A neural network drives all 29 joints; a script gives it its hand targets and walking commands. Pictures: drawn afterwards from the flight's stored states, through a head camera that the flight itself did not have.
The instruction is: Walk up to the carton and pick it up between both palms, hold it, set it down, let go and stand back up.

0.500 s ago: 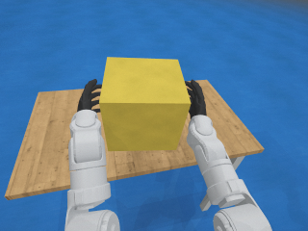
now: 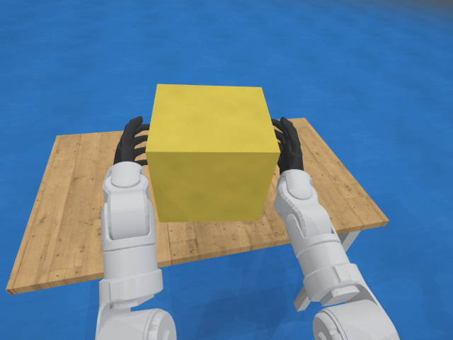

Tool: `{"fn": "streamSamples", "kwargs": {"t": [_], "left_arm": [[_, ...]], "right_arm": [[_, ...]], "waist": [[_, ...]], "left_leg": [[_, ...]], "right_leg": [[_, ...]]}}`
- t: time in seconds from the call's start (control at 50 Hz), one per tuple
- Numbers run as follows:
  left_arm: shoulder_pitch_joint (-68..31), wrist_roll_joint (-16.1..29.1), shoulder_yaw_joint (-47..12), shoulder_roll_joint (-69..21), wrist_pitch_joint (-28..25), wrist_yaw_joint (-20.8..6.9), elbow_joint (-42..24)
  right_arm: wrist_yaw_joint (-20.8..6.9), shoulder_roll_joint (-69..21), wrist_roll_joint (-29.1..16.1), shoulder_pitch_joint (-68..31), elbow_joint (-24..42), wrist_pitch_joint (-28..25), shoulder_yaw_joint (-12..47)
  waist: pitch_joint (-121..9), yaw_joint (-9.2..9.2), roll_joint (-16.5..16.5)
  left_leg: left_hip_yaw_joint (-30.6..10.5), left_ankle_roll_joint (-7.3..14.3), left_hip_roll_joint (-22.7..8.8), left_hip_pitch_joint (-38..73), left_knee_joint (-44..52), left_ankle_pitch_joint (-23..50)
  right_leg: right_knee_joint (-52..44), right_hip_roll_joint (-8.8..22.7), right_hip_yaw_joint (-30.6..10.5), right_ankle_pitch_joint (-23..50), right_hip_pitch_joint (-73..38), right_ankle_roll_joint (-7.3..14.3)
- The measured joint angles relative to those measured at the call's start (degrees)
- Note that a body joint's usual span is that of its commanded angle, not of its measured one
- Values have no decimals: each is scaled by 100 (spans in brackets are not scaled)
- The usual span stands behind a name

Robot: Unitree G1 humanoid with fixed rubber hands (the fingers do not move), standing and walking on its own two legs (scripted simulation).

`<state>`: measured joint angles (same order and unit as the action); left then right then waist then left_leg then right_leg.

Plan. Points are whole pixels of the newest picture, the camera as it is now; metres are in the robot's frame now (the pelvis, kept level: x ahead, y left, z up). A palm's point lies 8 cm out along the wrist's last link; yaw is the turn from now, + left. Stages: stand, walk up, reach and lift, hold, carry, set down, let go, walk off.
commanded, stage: hold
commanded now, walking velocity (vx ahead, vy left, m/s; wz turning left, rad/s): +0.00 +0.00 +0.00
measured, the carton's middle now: (210, 154) +0.39 +0.02 +0.17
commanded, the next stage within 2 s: set down in 1.12 s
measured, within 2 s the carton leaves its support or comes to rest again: neither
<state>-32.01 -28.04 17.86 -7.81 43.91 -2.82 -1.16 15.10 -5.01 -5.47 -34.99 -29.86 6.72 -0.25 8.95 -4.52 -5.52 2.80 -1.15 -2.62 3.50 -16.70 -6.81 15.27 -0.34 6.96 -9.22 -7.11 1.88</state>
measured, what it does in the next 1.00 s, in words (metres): stands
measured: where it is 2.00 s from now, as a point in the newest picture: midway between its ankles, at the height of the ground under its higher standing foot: outside the picture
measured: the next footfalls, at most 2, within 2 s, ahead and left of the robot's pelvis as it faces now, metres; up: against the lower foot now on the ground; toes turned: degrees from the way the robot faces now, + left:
none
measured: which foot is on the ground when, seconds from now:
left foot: down 0.00-1.00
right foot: down 0.00-1.00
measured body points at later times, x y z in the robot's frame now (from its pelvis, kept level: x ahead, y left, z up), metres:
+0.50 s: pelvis -0.01 +0.00 +0.00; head -0.03 +0.03 +0.45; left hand +0.36 +0.15 +0.17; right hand +0.37 -0.12 +0.17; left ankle +0.05 +0.13 -0.75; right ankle +0.01 -0.09 -0.75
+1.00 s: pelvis +0.00 +0.00 +0.00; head -0.03 +0.04 +0.45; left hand +0.36 +0.15 +0.17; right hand +0.37 -0.12 +0.17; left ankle +0.04 +0.13 -0.75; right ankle +0.01 -0.09 -0.75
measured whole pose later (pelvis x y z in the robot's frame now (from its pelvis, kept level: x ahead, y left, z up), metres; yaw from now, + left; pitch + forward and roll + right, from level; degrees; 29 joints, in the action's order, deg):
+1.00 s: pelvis +0.00 +0.00 +0.00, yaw +0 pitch -13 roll +0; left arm -31.2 -28.2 17.3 -8.1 43.4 -2.6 -1.6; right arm 14.8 -5.1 -5.0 -34.2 -30.0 4.9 -0.3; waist 9.5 -4.8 -6.1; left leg 2.9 -1.1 -2.6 3.6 -16.5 -6.7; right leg 15.2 -0.2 7.2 -9.1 -7.1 1.9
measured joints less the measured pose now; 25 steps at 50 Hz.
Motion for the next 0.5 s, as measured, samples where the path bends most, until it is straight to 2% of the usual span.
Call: {"fn": "streamSamples", "kwargs": {"t": [0.24,0.36,0.5], "left_arm": [[89,13,-69,-25,65,32,-173],[-25,-9,-67,-12,71,64,-27],[-126,-6,22,-15,31,31,59]], "right_arm": [[19,44,-73,86,119,-5,101],[-44,27,16,-8,-19,-25,-28],[-32,14,30,-86,-29,-3,-77]], "waist": [[96,-2,16],[55,47,35],[72,19,18]], "left_leg": [[14,10,3,36,-8,6],[33,11,-1,-11,1,31],[15,7,-4,-44,14,58]], "right_leg": [[5,5,-7,15,-31,-7],[34,5,-21,26,42,-1],[16,0,0,48,66,6]]}}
